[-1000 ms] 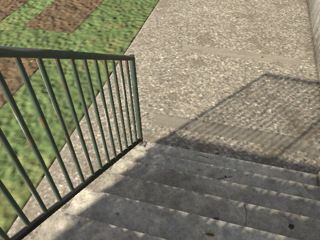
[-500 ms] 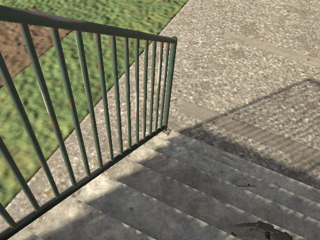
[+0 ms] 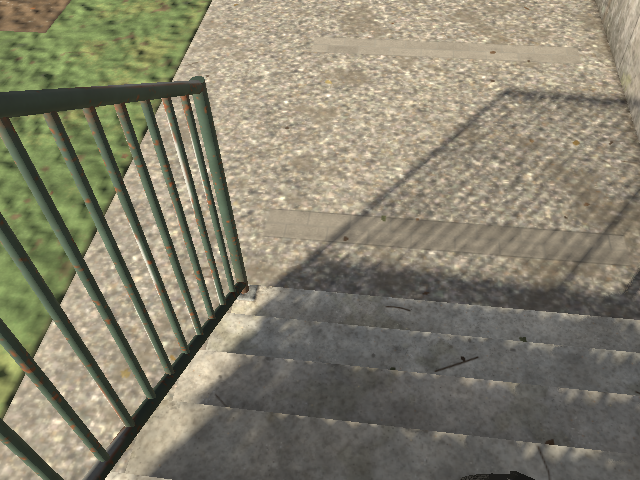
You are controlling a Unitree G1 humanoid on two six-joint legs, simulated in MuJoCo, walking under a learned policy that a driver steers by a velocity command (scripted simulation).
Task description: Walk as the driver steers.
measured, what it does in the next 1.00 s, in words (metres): goes down, turning right: left foot 0.15 m lower, then right foot 0.18 m lower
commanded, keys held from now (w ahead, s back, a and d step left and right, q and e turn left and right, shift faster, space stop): w+e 0.56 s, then w+q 0.44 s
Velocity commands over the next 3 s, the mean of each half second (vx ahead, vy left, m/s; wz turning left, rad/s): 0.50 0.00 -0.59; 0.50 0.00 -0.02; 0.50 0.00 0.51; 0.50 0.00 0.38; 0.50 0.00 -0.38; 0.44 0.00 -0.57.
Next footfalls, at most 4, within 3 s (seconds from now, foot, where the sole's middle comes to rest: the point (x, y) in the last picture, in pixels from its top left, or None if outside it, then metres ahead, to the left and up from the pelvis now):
0.02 left None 0.13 0.14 -0.82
0.46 right None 0.39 -0.10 -1.00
0.86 left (378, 465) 0.68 0.04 -1.19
1.36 right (459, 414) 0.95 -0.20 -1.37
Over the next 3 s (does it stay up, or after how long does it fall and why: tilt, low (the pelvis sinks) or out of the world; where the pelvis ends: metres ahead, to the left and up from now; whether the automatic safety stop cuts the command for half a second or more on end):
stays up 1.78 -0.02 -1.16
